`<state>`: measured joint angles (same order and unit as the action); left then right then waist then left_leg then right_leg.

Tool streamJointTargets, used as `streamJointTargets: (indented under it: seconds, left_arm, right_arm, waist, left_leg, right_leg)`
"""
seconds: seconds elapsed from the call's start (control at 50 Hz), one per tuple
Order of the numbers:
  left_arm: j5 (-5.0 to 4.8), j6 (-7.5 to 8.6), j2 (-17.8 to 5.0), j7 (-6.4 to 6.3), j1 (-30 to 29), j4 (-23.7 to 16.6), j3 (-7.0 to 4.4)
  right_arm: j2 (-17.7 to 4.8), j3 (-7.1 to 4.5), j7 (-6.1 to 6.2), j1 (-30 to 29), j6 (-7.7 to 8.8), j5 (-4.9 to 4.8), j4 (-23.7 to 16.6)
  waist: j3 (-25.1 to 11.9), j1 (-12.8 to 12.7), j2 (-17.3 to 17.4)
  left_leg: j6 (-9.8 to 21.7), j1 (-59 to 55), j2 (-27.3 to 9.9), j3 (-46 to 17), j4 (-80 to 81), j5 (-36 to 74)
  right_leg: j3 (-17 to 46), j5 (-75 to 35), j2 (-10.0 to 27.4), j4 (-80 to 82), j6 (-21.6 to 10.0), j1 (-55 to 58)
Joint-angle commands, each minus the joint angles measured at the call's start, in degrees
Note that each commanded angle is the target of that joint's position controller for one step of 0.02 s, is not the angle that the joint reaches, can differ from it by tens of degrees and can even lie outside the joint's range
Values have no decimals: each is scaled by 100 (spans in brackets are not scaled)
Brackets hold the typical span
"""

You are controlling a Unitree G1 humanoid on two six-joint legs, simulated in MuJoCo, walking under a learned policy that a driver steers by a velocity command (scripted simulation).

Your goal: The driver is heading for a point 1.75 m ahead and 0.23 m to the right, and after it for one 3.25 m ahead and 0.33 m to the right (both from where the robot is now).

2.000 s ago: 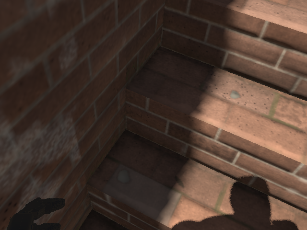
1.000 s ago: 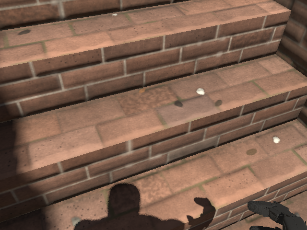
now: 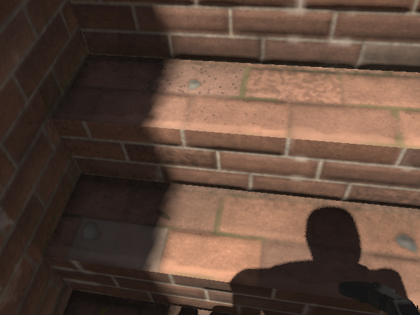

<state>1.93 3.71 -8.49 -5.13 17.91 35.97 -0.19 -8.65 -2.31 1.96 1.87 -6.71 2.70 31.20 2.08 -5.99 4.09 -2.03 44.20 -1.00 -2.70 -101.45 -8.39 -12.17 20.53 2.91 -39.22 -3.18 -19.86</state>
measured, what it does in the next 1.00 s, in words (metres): steps on the spot: left foot, then right foot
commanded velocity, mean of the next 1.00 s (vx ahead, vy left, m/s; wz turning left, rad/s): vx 0.28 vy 0.00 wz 0.30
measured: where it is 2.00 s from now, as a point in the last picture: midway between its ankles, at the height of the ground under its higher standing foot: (226, 197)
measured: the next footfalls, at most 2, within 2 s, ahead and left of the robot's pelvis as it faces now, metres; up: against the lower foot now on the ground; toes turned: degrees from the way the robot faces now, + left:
left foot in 0.12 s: +0.02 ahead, +0.12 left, +0.00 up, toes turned +10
right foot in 0.42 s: +0.05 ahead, -0.11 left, +0.00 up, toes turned +12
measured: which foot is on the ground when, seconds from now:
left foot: up 0.00-0.10, down 0.12-0.44, up 0.46-0.80, down 0.82-1.00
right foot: down 0.00-0.12, up 0.14-0.40, down 0.42-0.80, up 0.82-1.00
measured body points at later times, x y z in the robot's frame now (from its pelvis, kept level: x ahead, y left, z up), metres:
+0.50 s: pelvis -0.03 -0.02 +0.01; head -0.01 -0.05 +0.46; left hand +0.08 +0.19 -0.09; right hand +0.15 -0.21 -0.12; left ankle -0.02 +0.11 -0.71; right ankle +0.01 -0.12 -0.72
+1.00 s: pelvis +0.03 +0.01 +0.01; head +0.03 +0.02 +0.46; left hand +0.23 +0.22 -0.06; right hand +0.03 -0.22 -0.14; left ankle -0.03 +0.06 -0.72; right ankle +0.07 -0.12 -0.32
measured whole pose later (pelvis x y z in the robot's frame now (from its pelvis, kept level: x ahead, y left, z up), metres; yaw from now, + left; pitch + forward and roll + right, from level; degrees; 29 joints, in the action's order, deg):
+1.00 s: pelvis +0.03 +0.01 +0.01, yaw +11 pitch +3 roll +2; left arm 1.5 4.4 -4.4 -1.2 2.2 36.8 0.5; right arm -8.6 -2.3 0.6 29.1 7.2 2.0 55.2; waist -4.5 1.4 -2.2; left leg 5.1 13.7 3.4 10.9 -31.1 -21.4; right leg 7.2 15.1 -3.3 -141.1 -8.1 -72.2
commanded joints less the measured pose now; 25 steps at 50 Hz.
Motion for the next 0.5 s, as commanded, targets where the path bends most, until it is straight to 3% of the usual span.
streamJointTargets:
  seconds: [0.02,0.04,0.06,0.08,0.1,0.12,0.14,0.16,0.18,0.2,0.22,0.24,0.26,0.28,0.3,0.32,0.34,0.36,0.38,0.4,0.42,0.44,0.46,0.48,0.5]
  left_arm:
    - [-79,-184,-1083,-187,322,-410,-402]
    - [-34,-365,-1113,-167,488,-336,-437]
    - [-18,-523,-989,-134,858,-166,-431]
    - [41,-553,-1194,-59,685,-215,-507]
    - [131,-582,-1189,16,648,-182,-530]
    - [214,-500,-956,102,695,-106,-511]
    - [78,-356,-805,223,-220,-387,-437]
    - [-51,-264,-636,347,-1094,-819,-328]
    - [18,-213,-442,373,-1363,-752,-305]
    - [-50,-200,-194,397,-1289,-646,-242]
    - [-3,-189,-92,408,-1254,-663,-189]
    - [100,-184,-177,460,-1211,-642,-161]
    - [128,-239,-235,488,-1043,-526,-152]
    - [84,-261,-71,494,-1141,-727,-66]
    - [12,-296,-91,491,-1070,-697,-34]
    - [-40,-363,-60,492,-755,-657,1]
    - [-76,-420,-89,459,-621,-605,12]
    - [-197,-472,-110,420,-761,-495,37]
    - [-164,-441,-120,314,-320,-349,-49]
    - [-144,-381,-109,249,-97,-134,-53]
    - [-52,-290,-88,224,-167,-42,-41]
    - [-45,-160,-116,252,-162,-121,-14]
    - [-7,-165,-244,233,-504,-248,-62]
    - [-70,-150,-70,202,-775,-394,-41]
    - [-85,-117,-36,187,-805,-393,-25]
  right_arm:
    - [-240,-134,-251,-529,140,-264,-416]
    - [-207,-107,-228,-230,149,-275,-323]
    - [-409,-174,-197,-163,188,-409,-77]
    - [-635,-236,-144,-58,267,-447,-46]
    - [-704,-248,-81,432,347,-382,156]
    - [-883,-290,0,558,515,-223,342]
    - [-995,-350,125,985,590,-80,373]
    - [-1208,-427,223,1298,627,110,188]
    - [-1152,-365,211,1072,647,117,-50]
    - [-1170,-358,196,509,657,143,-58]
    - [-1091,-290,209,101,641,109,-48]
    - [-931,-225,228,69,641,-36,28]
    - [-709,-131,245,124,666,-119,76]
    - [-702,-103,266,277,650,-143,296]
    - [-566,-69,277,388,694,-192,318]
    - [-623,-79,297,558,687,-174,407]
    - [-734,-125,304,672,685,-65,331]
    - [-779,-201,279,1211,649,-102,508]
    - [-863,-201,286,1079,647,-55,476]
    - [-635,-148,205,1207,682,-100,625]
    - [-433,-122,60,1576,715,-164,851]
    - [-247,-69,-72,1581,764,-163,854]
    - [-207,-59,-152,1293,775,-302,709]
    - [-346,-95,-154,1210,793,-316,742]
    - [-320,-86,-140,1202,783,-291,773]
  waist:
    - [-303,110,-1342]
    - [-464,28,-1923]
    - [-542,-263,-1971]
    - [-681,-178,-2219]
    - [-924,31,-1740]
    - [-920,92,-578]
    - [-754,696,242]
    - [-1048,1263,1388]
    - [-1346,1250,519]
    - [-1170,911,291]
    - [-822,604,182]
    - [-668,520,-205]
    - [-527,427,-367]
    - [-205,350,-190]
    - [-157,425,-136]
    - [-166,385,158]
    - [-351,406,414]
    - [-434,801,658]
    - [-572,664,1389]
    - [-642,652,968]
    - [-606,795,158]
    - [-845,714,-530]
    - [-1004,655,-1702]
    - [-861,647,-1634]
    - [-609,691,-1353]
  left_leg:
    - [-42,-535,4,736,3882,-1552]
    - [-8,-803,122,947,5211,-2574]
    - [-31,-857,492,1612,6225,-2900]
    - [166,-1415,357,1475,6684,-2525]
    - [314,-2125,395,1298,7408,-2164]
    - [348,-2689,243,794,7598,-1337]
    - [874,-3817,-745,-997,7349,190]
    - [1904,-3713,-1937,-3457,7986,668]
    - [2303,-3613,-2082,-3496,8357,872]
    - [2389,-3037,-1885,-2677,8168,484]
    - [2139,-2551,-1474,-2022,7924,280]
    - [1943,-2341,-1125,-1650,7701,256]
    - [1767,-2157,-827,-1210,7510,225]
    - [1794,-1983,-693,-1228,7496,-176]
    - [1734,-2068,-668,-1195,7727,-333]
    - [1583,-2206,-557,-1068,7886,-727]
    - [1455,-2275,-696,-1108,8112,-589]
    - [1479,-2628,-720,-1050,8511,-687]
    - [1486,-2555,-909,-1170,8242,-180]
    - [1325,-2586,-886,-975,7942,167]
    - [1096,-2399,-715,-693,7530,398]
    - [801,-1688,-525,-517,6840,-369]
    - [462,-1462,-228,-190,6470,-883]
    - [314,-1781,-206,3,6101,-867]
    - [261,-1876,-163,104,6169,-811]
  right_leg:
    - [1436,156,1249,1689,-749,857]
    - [1194,293,1051,1500,-826,1339]
    - [1133,653,998,1359,-941,1862]
    - [1261,-113,1513,1255,-925,1760]
    - [1059,-530,1463,551,-749,1634]
    - [584,-566,1226,-564,-399,945]
    - [345,59,787,-1514,129,-1446]
    - [681,1011,-82,-3154,373,-2508]
    - [1571,543,98,-4652,587,-2442]
    - [1623,138,181,-5490,616,-2393]
    - [1531,-194,137,-6000,545,-2504]
    - [1398,-635,49,-6047,437,-2485]
    - [1305,-1010,21,-5524,366,-2277]
    - [1361,-1284,16,-4880,328,-2364]
    - [1247,-1249,44,-3846,298,-2102]
    - [1094,-703,18,-2494,232,-1738]
    - [1351,-156,64,-1174,40,-975]
    - [781,912,-360,-170,37,-627]
    - [941,545,-238,378,-119,180]
    - [913,-63,-347,1166,-180,666]
    - [1202,-787,-218,1517,-169,1103]
    - [2167,-2123,542,1623,-138,1894]
    - [2891,-2034,1058,1831,-732,1483]
    - [3176,-1266,1167,2159,-967,913]
    - [2977,-576,994,2222,-945,641]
